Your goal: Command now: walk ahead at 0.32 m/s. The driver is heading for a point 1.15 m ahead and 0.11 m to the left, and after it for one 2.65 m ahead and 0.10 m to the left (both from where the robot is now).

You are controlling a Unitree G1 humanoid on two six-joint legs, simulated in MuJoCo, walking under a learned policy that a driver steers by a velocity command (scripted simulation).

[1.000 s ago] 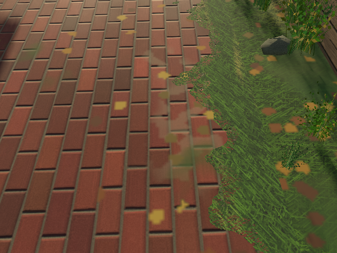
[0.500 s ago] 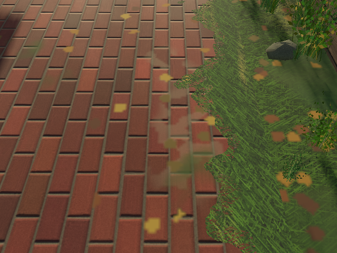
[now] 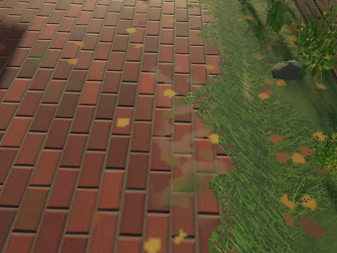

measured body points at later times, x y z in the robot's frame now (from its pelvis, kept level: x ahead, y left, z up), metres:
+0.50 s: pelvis +0.22 +0.00 +0.00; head +0.25 +0.01 +0.44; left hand +0.46 +0.21 -0.10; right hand +0.10 -0.23 -0.14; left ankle +0.02 +0.11 -0.73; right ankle +0.41 -0.12 -0.71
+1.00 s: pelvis +0.50 -0.01 +0.01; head +0.52 -0.01 +0.46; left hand +0.47 +0.25 -0.13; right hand +0.69 -0.25 -0.09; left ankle +0.69 +0.15 -0.68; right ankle +0.41 -0.11 -0.73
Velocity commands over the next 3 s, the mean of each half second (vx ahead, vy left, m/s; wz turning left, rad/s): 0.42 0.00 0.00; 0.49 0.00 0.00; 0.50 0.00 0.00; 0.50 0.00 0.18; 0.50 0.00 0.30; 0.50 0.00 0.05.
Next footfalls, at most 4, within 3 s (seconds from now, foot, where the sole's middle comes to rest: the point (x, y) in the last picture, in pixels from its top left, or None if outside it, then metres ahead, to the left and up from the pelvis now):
0.56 right None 0.45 -0.11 -0.77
1.12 left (143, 203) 0.75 0.13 -0.77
1.68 right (196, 147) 1.07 -0.11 -0.77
2.24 left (146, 107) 1.34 0.16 -0.77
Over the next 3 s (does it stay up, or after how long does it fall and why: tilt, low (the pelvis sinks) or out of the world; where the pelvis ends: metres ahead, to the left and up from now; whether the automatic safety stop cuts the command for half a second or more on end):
stays up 1.63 0.08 0.01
